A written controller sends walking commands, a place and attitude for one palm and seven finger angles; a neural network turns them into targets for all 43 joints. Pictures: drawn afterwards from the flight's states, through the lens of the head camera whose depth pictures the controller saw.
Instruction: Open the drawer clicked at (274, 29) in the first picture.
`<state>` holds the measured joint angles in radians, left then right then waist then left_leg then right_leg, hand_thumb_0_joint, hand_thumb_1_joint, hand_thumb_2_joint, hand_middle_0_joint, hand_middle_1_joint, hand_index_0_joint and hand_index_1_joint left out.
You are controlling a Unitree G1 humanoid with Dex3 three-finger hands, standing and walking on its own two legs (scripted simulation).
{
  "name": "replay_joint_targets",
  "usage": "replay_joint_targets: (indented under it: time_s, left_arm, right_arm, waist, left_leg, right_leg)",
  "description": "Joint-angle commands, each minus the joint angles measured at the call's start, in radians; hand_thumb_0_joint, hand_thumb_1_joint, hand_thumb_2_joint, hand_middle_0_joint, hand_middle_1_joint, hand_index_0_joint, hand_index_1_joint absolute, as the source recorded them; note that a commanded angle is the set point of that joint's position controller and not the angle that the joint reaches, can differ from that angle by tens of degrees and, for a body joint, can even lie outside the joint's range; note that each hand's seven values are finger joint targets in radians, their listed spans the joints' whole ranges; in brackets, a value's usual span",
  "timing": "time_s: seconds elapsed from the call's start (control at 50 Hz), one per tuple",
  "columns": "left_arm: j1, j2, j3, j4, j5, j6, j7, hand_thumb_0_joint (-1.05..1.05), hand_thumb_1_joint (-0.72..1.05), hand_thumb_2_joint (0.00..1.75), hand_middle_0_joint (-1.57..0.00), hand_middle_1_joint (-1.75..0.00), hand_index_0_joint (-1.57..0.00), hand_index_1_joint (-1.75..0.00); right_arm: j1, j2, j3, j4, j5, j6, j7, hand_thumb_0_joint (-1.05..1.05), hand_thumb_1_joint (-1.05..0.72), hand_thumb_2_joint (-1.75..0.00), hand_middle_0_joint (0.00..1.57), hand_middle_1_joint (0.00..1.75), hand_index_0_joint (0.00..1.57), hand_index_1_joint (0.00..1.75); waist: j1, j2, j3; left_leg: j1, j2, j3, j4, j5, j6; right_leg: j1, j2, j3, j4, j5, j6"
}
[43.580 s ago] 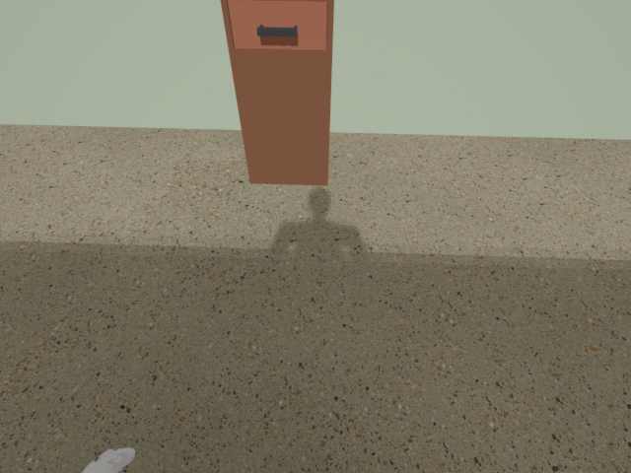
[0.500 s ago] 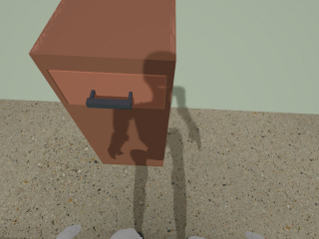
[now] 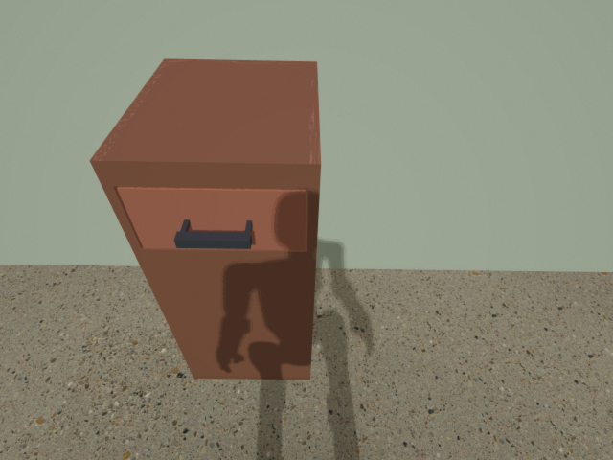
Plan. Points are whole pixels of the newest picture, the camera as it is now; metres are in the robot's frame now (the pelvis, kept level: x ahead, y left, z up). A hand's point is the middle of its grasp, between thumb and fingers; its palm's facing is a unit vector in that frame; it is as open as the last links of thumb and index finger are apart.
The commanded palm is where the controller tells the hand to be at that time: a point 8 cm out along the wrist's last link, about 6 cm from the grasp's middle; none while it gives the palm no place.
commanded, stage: come to a stop and stand still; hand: left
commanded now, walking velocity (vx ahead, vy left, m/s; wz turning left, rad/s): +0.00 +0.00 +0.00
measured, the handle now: (215, 232) +0.51 +0.21 -0.03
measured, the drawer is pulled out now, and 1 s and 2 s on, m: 0.00 0.00 0.00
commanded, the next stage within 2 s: look again from close up in 0.32 s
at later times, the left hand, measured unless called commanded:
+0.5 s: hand out of the picture -0.02 +0.18 -0.17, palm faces -0.01 -0.98 -0.20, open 7.4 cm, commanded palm none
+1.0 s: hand out of the picture +0.04 +0.17 -0.17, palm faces -0.01 -0.98 -0.19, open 7.4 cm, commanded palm none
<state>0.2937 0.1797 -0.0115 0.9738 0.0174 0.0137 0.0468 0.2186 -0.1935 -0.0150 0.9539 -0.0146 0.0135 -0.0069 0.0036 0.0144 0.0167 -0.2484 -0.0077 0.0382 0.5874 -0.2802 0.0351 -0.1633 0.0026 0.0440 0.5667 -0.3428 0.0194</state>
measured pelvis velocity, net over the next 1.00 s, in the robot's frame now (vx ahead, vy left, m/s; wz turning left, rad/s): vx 0.03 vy -0.01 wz -0.02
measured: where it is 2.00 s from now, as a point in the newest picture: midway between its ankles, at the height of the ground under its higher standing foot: outside the picture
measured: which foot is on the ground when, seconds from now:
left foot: down 0.00-1.00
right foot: down 0.00-1.00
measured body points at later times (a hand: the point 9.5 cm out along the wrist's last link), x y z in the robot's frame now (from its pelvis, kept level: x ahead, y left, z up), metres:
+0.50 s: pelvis +0.00 +0.00 +0.01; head +0.01 +0.00 +0.46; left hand -0.02 +0.23 -0.15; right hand -0.01 -0.23 -0.15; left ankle +0.03 +0.10 -0.73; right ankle -0.02 -0.14 -0.73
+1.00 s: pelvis +0.03 -0.01 +0.01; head +0.04 +0.00 +0.46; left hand +0.04 +0.22 -0.15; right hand +0.05 -0.24 -0.15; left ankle +0.03 +0.10 -0.73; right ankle -0.02 -0.14 -0.73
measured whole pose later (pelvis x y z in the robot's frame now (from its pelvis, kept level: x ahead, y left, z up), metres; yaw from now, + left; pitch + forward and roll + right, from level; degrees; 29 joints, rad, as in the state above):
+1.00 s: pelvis +0.03 -0.01 +0.01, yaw -1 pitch +0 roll +0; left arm 0.29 0.17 -0.01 1.10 0.01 -0.01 0.04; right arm 0.24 -0.16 0.01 1.11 -0.01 -0.02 -0.03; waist 0.00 -0.02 0.01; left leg -0.20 -0.01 0.06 0.47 -0.26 0.02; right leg -0.13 0.00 0.06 0.46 -0.32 0.01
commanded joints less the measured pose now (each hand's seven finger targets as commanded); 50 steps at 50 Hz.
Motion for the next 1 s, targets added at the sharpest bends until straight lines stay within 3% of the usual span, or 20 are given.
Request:
replay_joint_targets:
  time_s: [0.0,0.06,0.14,0.16,0.3,0.54,0.64,0.74,0.98]
  left_arm:
    - [0.013,0.136,0.019,-0.055,0.005,-0.020,-0.003,0.00,0.90,0.90,-0.20,-0.30,-0.20,-0.30]
    - [0.041,0.139,0.020,-0.048,0.004,-0.018,-0.009,0.00,0.90,0.90,-0.20,-0.30,-0.20,-0.30]
    - [0.059,0.132,0.021,-0.036,0.005,-0.019,-0.015,0.00,0.90,0.90,-0.20,-0.30,-0.20,-0.30]
    - [0.067,0.128,0.021,-0.028,0.005,-0.021,-0.016,0.00,0.90,0.90,-0.20,-0.30,-0.20,-0.30]
    - [0.075,0.110,0.015,0.017,0.000,-0.030,-0.018,0.00,0.90,0.90,-0.20,-0.30,-0.20,-0.30]
    - [0.094,0.090,0.007,0.089,-0.004,-0.043,-0.009,0.00,0.90,0.90,-0.20,-0.30,-0.20,-0.30]
    - [0.093,0.084,0.009,0.099,-0.002,-0.040,-0.006,0.00,0.90,0.90,-0.20,-0.30,-0.20,-0.30]
    - [0.092,0.079,0.012,0.101,-0.001,-0.040,-0.005,0.00,0.90,0.90,-0.20,-0.30,-0.20,-0.30]
    - [0.076,0.088,0.014,0.101,-0.002,-0.039,-0.006,0.00,0.90,0.90,-0.20,-0.30,-0.20,-0.30]
  right_arm:
    - [0.013,-0.125,-0.019,-0.047,-0.003,-0.015,0.002,0.00,-0.90,-0.90,0.20,0.30,0.20,0.30]
    - [0.025,-0.137,-0.018,-0.035,-0.006,-0.015,0.003,0.00,-0.90,-0.90,0.20,0.30,0.20,0.30]
    - [0.040,-0.142,-0.017,-0.018,-0.006,-0.019,0.002,0.00,-0.90,-0.90,0.20,0.30,0.20,0.30]
    - [0.039,-0.140,-0.016,-0.015,-0.006,-0.019,0.002,0.00,-0.90,-0.90,0.20,0.30,0.20,0.30]
    - [0.086,-0.112,-0.006,0.041,0.000,-0.031,-0.003,0.00,-0.90,-0.90,0.20,0.30,0.20,0.30]
    - [0.105,-0.083,0.004,0.111,0.009,-0.046,-0.013,0.00,-0.90,-0.90,0.20,0.30,0.20,0.30]
    - [0.092,-0.077,0.006,0.121,0.008,-0.046,-0.017,0.00,-0.90,-0.90,0.20,0.30,0.20,0.30]
    - [0.078,-0.076,0.005,0.125,0.007,-0.049,-0.020,0.00,-0.90,-0.90,0.20,0.30,0.20,0.30]
    - [0.065,-0.081,0.007,0.130,0.006,-0.047,-0.023,0.00,-0.90,-0.90,0.20,0.30,0.20,0.30]
  waist:
    - [-0.012,0.013,0.160]
    - [-0.003,0.006,0.091]
    - [0.004,0.019,0.048]
    - [0.009,-0.004,0.041]
    - [-0.001,-0.011,0.044]
    - [-0.005,-0.030,0.010]
    - [-0.004,-0.019,0.031]
    - [-0.001,-0.032,0.017]
    - [-0.001,-0.017,0.008]
  left_leg:
    - [-0.082,0.098,-0.142,-0.262,-0.199,0.024]
    - [-0.071,0.104,-0.148,-0.278,-0.248,0.025]
    - [-0.087,0.119,-0.165,-0.308,-0.290,0.031]
    - [-0.092,0.116,-0.160,-0.300,-0.282,0.030]
    - [-0.051,0.112,-0.148,-0.286,-0.174,0.023]
    - [0.051,0.105,-0.079,-0.198,0.128,0.013]
    - [0.053,0.108,-0.079,-0.198,0.149,0.014]
    - [0.084,0.111,-0.071,-0.184,0.222,0.013]
    - [0.107,0.112,-0.072,-0.192,0.264,0.010]
  right_leg:
    - [-0.176,-0.035,0.057,-0.168,-0.092,-0.053]
    - [-0.153,-0.034,0.056,-0.167,-0.125,-0.048]
    - [-0.122,-0.029,0.041,-0.147,-0.115,-0.045]
    - [-0.116,-0.034,0.047,-0.155,-0.119,-0.046]
    - [-0.126,-0.054,0.064,-0.173,-0.040,-0.054]
    - [-0.085,-0.079,0.077,-0.170,0.198,-0.049]
    - [-0.085,-0.072,0.073,-0.164,0.207,-0.048]
    - [-0.073,-0.078,0.068,-0.160,0.267,-0.044]
    - [-0.045,-0.080,0.064,-0.171,0.295,-0.044]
